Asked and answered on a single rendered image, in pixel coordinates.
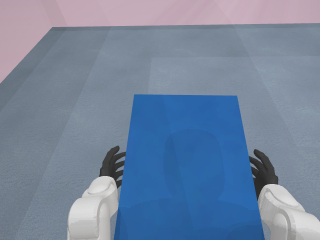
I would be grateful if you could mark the right robot forearm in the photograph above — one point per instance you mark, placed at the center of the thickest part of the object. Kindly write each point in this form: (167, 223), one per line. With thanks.
(285, 217)

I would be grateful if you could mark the carton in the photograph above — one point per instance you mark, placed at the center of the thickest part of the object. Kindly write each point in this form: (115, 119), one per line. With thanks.
(187, 173)

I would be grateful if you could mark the robot right hand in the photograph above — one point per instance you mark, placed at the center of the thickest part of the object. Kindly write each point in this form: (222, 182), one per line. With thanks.
(265, 174)

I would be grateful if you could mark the robot left hand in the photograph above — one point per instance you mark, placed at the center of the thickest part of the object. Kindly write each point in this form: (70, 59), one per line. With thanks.
(109, 165)

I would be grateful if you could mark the left robot forearm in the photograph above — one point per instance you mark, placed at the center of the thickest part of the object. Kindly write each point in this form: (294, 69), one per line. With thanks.
(89, 216)

